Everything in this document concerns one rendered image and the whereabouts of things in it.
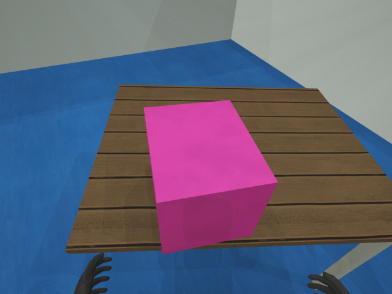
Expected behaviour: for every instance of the right robot hand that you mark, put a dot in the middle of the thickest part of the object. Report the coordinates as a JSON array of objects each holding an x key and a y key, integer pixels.
[{"x": 334, "y": 286}]

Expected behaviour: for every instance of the left robot hand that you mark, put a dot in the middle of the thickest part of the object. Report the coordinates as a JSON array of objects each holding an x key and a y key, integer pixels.
[{"x": 87, "y": 281}]

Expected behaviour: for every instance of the table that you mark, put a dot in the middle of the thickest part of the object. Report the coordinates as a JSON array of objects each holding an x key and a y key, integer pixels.
[{"x": 330, "y": 190}]

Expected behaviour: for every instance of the carton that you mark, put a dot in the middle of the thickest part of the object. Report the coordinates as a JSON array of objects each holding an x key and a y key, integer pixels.
[{"x": 211, "y": 182}]

